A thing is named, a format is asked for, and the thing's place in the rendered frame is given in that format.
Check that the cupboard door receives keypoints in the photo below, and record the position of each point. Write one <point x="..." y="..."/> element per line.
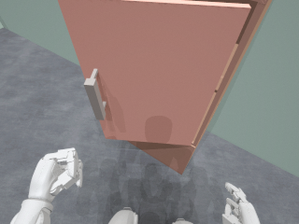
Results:
<point x="159" y="61"/>

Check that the robot left thigh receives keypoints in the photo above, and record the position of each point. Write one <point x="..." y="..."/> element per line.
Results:
<point x="124" y="217"/>

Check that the left robot hand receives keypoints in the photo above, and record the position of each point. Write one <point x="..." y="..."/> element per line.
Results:
<point x="43" y="183"/>

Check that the handle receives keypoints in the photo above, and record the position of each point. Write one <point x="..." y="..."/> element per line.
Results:
<point x="91" y="87"/>

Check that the right robot hand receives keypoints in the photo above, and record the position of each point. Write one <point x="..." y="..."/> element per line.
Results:
<point x="244" y="212"/>

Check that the robot left forearm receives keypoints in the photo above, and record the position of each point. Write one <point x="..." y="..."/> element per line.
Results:
<point x="33" y="211"/>

